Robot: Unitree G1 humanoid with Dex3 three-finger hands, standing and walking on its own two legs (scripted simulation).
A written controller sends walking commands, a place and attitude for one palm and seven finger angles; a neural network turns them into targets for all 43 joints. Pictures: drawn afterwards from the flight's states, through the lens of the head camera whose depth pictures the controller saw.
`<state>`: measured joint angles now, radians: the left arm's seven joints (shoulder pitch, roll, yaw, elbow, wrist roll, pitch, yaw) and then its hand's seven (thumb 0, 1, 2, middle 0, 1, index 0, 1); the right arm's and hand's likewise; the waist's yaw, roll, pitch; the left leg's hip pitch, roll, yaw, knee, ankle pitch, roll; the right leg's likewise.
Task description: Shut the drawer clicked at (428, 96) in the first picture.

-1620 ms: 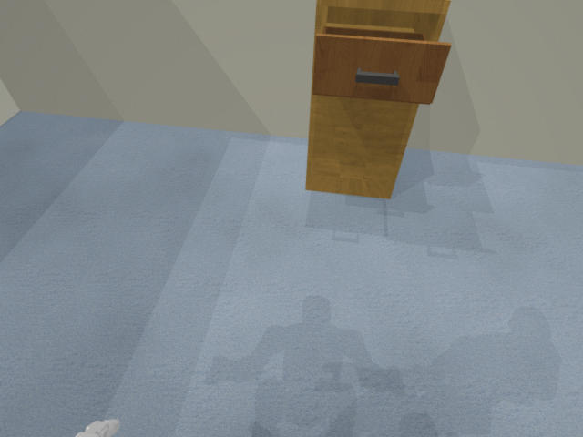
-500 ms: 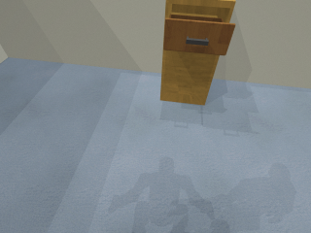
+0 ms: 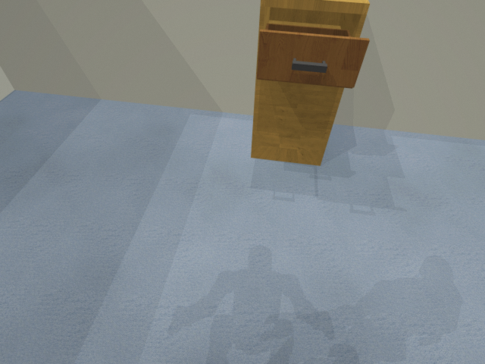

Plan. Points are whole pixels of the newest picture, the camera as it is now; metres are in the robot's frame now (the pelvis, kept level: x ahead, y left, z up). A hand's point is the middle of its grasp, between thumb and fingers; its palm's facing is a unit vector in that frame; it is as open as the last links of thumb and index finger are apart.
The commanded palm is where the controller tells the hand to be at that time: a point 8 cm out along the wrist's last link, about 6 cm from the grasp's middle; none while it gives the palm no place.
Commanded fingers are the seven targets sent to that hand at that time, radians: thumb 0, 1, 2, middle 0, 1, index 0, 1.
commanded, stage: walk to a spot facing it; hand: left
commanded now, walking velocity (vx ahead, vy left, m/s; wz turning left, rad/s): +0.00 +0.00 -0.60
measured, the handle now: (309, 64) +1.11 -0.17 -0.01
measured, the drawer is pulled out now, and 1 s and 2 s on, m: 0.26 0.26 0.26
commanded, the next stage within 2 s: none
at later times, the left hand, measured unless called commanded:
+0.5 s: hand out of the picture +0.01 +0.15 -0.16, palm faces -0.14 -0.97 -0.20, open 7.4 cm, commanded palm none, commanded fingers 0.00 0.90 0.90 -0.20 -0.30 -0.20 -0.30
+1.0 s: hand (181, 264) +0.37 +0.18 -0.19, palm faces -0.44 -0.88 -0.19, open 7.4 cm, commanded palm none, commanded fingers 0.00 0.90 0.90 -0.20 -0.30 -0.20 -0.30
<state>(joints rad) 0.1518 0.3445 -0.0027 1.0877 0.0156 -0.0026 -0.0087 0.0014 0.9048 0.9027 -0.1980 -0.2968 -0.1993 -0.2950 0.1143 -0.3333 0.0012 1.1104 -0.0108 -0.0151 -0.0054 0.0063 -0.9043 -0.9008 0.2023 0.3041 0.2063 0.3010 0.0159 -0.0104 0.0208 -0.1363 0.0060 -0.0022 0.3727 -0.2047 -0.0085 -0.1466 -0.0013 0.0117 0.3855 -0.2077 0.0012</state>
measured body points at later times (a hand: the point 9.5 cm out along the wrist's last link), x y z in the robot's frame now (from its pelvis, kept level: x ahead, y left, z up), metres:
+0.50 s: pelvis +0.04 -0.04 +0.00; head +0.05 -0.06 +0.45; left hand +0.02 +0.20 -0.14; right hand +0.07 -0.30 -0.15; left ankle +0.09 +0.10 -0.66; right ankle -0.02 -0.11 -0.75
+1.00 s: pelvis +0.24 +0.00 -0.01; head +0.27 +0.04 +0.44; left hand +0.39 +0.22 -0.17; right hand +0.20 -0.24 -0.12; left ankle +0.28 +0.06 -0.75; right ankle +0.14 -0.10 -0.63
